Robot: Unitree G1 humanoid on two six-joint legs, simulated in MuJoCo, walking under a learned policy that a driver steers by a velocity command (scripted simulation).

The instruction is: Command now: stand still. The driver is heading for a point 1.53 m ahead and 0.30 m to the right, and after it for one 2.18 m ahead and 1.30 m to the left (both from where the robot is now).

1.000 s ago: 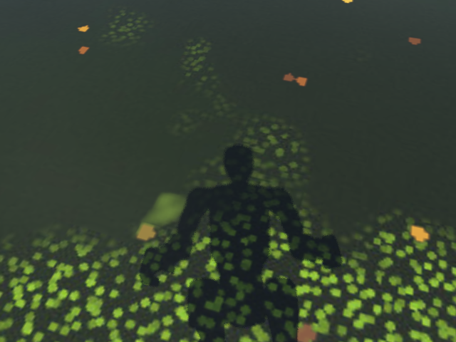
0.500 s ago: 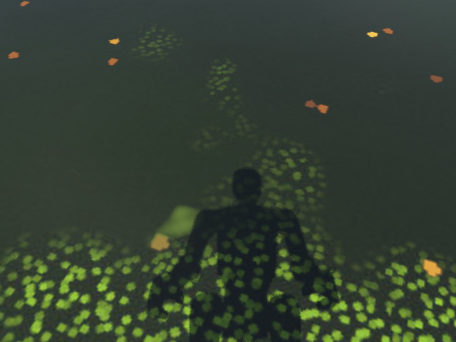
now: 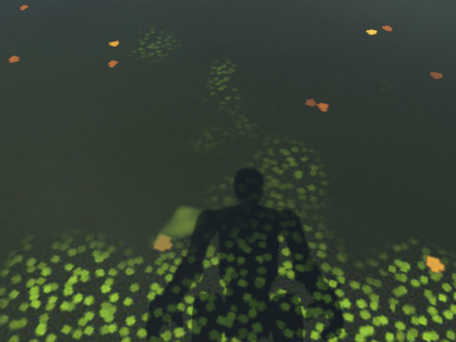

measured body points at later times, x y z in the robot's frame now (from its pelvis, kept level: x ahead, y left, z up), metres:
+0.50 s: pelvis +0.11 -0.04 +0.01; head +0.12 -0.06 +0.46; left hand +0.03 +0.20 -0.13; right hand +0.25 -0.30 -0.12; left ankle +0.18 +0.12 -0.67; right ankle +0.01 -0.13 -0.74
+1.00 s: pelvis +0.38 +0.02 +0.01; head +0.40 +0.02 +0.46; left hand +0.52 +0.28 -0.12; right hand +0.39 -0.25 -0.13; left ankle +0.38 +0.10 -0.74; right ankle +0.46 -0.15 -0.66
